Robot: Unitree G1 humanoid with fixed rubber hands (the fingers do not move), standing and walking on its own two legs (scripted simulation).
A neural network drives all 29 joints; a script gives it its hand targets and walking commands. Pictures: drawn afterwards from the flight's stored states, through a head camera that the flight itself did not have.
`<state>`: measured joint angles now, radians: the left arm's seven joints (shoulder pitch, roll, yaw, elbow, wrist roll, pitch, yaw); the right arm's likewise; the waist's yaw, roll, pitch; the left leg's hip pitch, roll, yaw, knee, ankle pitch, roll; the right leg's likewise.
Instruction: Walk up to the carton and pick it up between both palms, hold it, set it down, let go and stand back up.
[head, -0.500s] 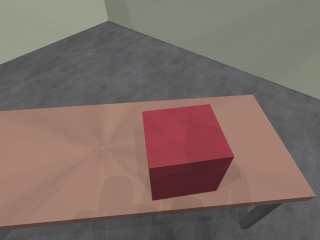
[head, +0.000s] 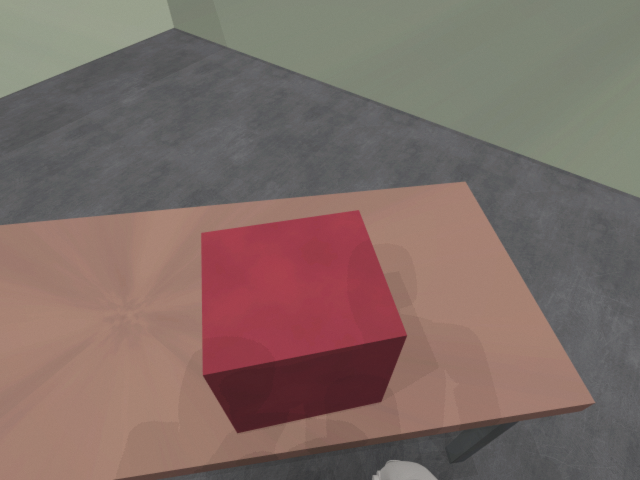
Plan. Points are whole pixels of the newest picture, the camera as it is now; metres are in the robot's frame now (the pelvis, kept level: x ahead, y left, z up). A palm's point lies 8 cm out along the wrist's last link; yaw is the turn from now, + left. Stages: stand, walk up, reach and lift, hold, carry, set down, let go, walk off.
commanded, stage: walk up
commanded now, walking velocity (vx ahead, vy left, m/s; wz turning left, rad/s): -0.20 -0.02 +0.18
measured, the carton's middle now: (297, 323) +0.35 +0.02 -0.04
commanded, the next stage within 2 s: none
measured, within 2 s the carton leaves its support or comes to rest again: neither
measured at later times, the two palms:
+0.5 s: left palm out of the picture -0.01 +0.22 -0.12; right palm (528, 464) +0.15 -0.26 -0.09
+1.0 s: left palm out of the picture -0.01 +0.24 -0.10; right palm out of the picture -0.05 -0.27 -0.09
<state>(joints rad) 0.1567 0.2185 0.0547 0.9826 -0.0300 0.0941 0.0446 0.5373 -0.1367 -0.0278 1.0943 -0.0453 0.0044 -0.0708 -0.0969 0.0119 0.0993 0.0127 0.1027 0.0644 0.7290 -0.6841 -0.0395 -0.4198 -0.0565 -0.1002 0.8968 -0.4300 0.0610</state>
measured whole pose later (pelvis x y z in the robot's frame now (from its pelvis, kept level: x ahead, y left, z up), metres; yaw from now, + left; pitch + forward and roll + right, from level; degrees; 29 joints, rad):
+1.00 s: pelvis -0.09 -0.03 +0.04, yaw +3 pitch -1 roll +1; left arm 0.15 0.26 0.07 0.95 0.01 0.07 0.00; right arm 0.23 -0.18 -0.06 1.00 -0.04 0.05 -0.01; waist -0.02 -0.06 0.07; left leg -0.35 0.03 0.05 0.52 -0.15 -0.01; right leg -0.14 -0.01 0.04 0.58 -0.45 0.03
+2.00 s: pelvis -0.12 -0.05 +0.05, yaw +4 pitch -3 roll +0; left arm 0.30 0.09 0.00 1.15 0.01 -0.02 0.04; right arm 0.27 -0.09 -0.01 1.22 -0.01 0.01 -0.04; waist -0.01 0.01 0.06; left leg -0.15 0.04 0.00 0.41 -0.20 -0.04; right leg -0.10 0.03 0.00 0.43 -0.28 -0.04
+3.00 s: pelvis -0.17 -0.01 +0.05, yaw +3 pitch -3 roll +0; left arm 0.25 0.11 0.01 1.17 0.01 0.02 0.04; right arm 0.28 -0.10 0.00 1.17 -0.01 0.00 -0.04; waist 0.00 0.01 0.05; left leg -0.06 -0.07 0.08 0.41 -0.30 0.08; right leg -0.12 -0.04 0.02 0.46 -0.29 0.04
